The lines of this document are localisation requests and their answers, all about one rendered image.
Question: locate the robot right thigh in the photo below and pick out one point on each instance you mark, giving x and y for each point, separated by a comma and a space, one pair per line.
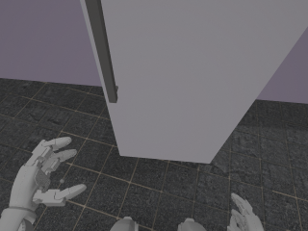
190, 226

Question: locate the handle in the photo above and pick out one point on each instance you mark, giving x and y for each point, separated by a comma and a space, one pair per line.
97, 23

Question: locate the robot right hand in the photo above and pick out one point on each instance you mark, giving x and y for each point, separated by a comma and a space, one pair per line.
250, 222

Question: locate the robot left thigh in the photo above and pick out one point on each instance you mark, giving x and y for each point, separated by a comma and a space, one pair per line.
125, 224

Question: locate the robot left hand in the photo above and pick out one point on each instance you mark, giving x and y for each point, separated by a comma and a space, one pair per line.
31, 176

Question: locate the fridge door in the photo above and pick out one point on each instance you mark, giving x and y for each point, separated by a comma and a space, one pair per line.
187, 71

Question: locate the robot thigh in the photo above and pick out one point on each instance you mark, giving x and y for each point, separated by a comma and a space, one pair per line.
190, 226
125, 224

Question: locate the robot left forearm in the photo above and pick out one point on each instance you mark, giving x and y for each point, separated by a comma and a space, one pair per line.
17, 219

